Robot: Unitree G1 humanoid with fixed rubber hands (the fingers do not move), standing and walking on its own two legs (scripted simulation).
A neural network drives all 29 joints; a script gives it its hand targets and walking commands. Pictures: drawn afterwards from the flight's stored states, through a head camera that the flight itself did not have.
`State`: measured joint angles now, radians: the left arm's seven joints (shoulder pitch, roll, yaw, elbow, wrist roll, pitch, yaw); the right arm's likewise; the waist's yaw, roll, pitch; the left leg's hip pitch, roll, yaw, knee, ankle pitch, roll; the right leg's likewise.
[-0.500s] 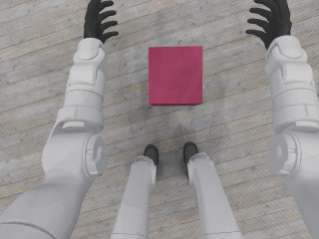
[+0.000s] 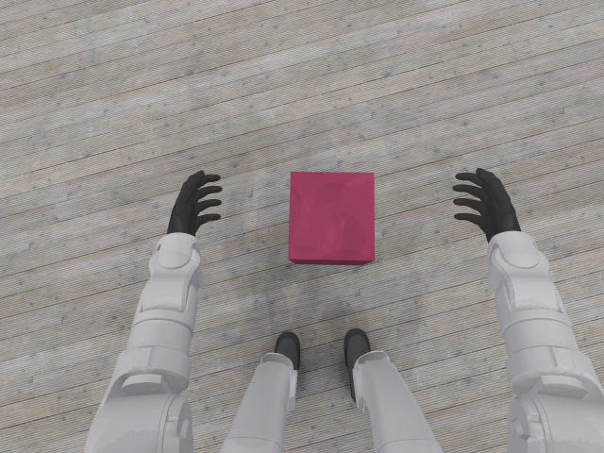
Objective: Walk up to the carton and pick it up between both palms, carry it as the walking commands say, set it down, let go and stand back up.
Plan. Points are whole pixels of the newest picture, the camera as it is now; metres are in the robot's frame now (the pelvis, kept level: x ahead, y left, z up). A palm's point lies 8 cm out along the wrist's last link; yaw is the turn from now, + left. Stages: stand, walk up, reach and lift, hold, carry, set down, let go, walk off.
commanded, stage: let go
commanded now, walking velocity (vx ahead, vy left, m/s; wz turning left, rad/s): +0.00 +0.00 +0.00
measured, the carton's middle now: (330, 223) +0.46 -0.02 -0.60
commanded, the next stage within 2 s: stand in 0.94 s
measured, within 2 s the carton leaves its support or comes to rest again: neither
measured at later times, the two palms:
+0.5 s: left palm (98, 374) +0.21 +0.24 -0.02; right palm (561, 390) +0.19 -0.22 -0.02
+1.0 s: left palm (87, 384) +0.20 +0.26 -0.02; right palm (565, 391) +0.19 -0.23 -0.02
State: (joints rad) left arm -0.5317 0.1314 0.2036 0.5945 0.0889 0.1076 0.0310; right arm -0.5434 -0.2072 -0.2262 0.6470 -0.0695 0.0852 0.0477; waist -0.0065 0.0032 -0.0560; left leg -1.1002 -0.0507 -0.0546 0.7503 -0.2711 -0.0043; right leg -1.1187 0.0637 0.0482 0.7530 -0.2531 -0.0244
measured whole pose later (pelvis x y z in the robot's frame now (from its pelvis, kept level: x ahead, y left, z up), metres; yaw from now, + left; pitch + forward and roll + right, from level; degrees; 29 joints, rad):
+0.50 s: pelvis +0.03 +0.01 +0.05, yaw +0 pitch +3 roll +0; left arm 0.20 0.21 0.06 0.44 0.01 0.04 -0.05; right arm 0.21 -0.22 -0.04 0.44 0.00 0.04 0.07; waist -0.02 0.00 0.07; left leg -0.24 -0.05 -0.06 0.46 -0.26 0.02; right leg -0.25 0.05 0.05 0.45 -0.24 -0.02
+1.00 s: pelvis +0.04 +0.01 +0.05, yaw +0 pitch -3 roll +0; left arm 0.21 0.24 0.03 0.51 0.03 0.10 -0.01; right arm 0.22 -0.24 -0.03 0.50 -0.03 0.12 0.02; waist 0.00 0.00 0.05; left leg -0.13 -0.04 -0.04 0.51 -0.32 0.03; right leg -0.14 0.05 0.05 0.49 -0.30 -0.01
